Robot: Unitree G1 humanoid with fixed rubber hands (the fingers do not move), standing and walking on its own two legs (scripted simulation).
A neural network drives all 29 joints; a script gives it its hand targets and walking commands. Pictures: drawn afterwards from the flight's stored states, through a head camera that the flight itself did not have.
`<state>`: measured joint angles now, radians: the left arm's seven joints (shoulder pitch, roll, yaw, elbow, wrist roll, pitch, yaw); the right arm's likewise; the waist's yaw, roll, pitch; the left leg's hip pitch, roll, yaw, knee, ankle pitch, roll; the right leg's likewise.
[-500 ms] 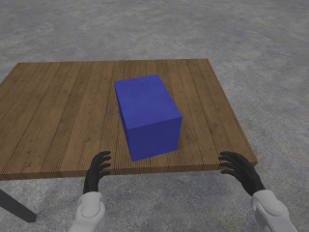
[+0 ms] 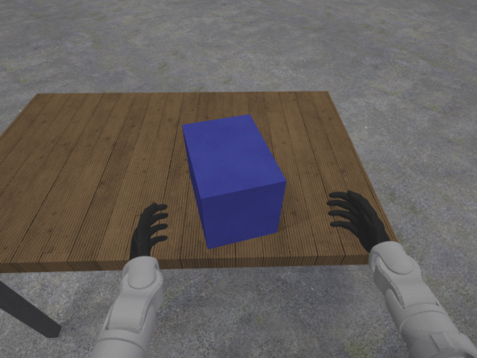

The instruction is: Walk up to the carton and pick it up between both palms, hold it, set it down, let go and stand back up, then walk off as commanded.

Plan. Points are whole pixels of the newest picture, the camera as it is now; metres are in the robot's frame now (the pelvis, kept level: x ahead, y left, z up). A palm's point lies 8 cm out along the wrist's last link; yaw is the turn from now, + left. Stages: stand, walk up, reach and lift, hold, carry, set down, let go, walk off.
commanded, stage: reach and lift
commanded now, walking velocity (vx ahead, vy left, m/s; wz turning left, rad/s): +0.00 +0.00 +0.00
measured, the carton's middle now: (229, 178) +0.54 +0.06 -0.03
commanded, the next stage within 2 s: none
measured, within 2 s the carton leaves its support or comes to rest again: neither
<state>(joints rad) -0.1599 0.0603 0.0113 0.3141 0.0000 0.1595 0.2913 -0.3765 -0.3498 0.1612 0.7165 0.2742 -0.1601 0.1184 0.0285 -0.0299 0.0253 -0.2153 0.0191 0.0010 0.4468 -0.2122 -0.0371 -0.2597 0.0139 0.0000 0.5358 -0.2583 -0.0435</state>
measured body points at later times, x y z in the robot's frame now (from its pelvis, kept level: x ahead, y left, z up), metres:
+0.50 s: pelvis +0.00 +0.00 +0.00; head +0.01 +0.00 +0.45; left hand +0.36 +0.20 +0.07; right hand +0.42 -0.16 +0.09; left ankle +0.02 +0.15 -0.74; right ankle +0.02 -0.09 -0.74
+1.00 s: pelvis +0.01 +0.00 +0.00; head +0.04 -0.01 +0.45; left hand +0.42 +0.20 +0.10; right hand +0.49 -0.12 +0.14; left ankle +0.02 +0.15 -0.74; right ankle +0.02 -0.09 -0.74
